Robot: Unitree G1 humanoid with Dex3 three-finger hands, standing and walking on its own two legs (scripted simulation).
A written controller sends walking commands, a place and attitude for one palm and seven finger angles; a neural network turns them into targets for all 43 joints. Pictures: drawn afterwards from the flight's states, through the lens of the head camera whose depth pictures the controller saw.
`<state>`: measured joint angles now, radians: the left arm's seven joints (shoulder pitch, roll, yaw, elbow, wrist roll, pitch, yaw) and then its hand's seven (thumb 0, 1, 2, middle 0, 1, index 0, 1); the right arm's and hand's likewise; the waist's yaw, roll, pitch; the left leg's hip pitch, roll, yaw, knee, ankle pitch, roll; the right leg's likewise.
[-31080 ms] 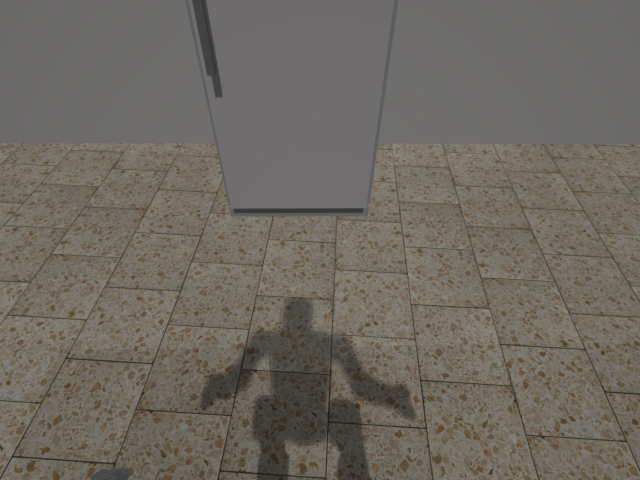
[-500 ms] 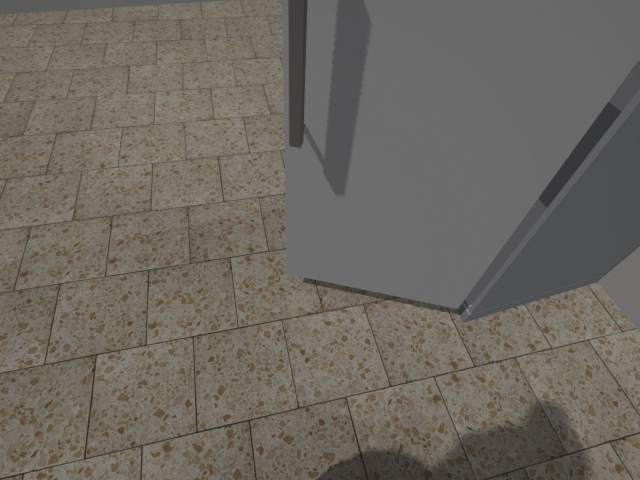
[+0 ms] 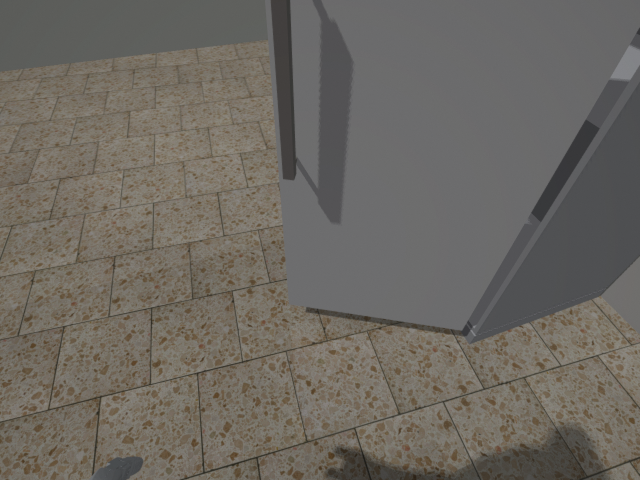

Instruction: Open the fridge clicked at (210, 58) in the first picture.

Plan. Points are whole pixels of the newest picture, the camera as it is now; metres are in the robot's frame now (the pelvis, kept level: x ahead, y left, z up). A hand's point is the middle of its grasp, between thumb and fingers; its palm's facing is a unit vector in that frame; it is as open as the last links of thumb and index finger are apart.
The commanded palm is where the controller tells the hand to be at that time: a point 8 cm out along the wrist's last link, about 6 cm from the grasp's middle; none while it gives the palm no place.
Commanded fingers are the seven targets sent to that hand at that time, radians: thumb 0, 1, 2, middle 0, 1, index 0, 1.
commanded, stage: let the arm hang, fingers relaxed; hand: left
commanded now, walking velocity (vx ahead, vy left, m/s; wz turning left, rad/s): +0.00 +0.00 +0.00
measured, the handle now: (287, 77) +0.75 +0.10 +0.15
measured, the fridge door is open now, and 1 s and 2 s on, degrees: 61 61 61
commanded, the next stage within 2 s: look to check the result in 0.06 s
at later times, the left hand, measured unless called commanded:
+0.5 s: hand out of the picture +0.08 +0.24 -0.16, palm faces -0.04 -0.94 -0.33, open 7.4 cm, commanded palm none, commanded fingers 0.00 0.90 0.90 -0.20 -0.30 -0.20 -0.30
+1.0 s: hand out of the picture +0.11 +0.22 -0.16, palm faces -0.04 -0.95 -0.32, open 7.4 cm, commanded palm none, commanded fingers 0.00 0.90 0.90 -0.20 -0.30 -0.20 -0.30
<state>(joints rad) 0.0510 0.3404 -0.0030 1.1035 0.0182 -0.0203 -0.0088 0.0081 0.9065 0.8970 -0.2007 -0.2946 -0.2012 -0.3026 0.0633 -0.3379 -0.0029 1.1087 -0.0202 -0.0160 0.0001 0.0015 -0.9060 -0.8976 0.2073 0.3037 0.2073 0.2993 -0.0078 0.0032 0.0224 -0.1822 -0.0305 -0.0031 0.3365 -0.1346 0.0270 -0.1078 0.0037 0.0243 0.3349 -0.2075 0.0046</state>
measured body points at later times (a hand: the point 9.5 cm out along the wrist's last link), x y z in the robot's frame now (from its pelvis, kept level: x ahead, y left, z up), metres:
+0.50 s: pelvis +0.02 -0.01 +0.00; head +0.04 -0.01 +0.45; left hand +0.08 +0.29 -0.14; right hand +0.09 -0.30 -0.14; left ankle +0.03 +0.10 -0.75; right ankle -0.02 -0.12 -0.75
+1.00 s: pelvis +0.02 -0.02 +0.00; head +0.04 -0.02 +0.45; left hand +0.11 +0.27 -0.13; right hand +0.10 -0.32 -0.13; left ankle +0.03 +0.10 -0.75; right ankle -0.02 -0.12 -0.75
